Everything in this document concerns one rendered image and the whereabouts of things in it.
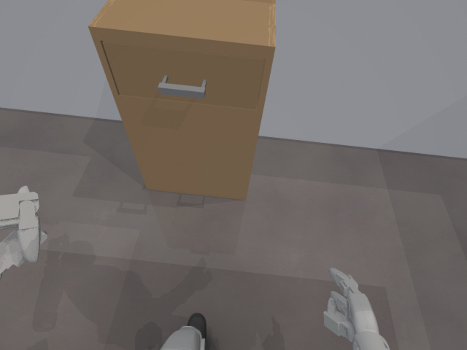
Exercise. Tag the left robot foot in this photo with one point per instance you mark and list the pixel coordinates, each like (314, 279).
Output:
(198, 321)

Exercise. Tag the right robot forearm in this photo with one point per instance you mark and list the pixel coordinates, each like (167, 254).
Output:
(369, 341)

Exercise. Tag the robot right hand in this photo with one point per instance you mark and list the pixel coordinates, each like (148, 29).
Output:
(356, 312)

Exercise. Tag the robot left hand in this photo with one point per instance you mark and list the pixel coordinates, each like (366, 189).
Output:
(20, 210)

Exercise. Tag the handle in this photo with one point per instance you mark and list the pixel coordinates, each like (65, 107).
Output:
(181, 90)

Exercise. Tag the drawer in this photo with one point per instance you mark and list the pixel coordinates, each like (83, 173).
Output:
(232, 80)

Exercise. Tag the robot left thigh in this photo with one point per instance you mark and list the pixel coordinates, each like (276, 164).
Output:
(184, 340)

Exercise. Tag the cabinet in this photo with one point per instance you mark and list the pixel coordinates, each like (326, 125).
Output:
(186, 147)

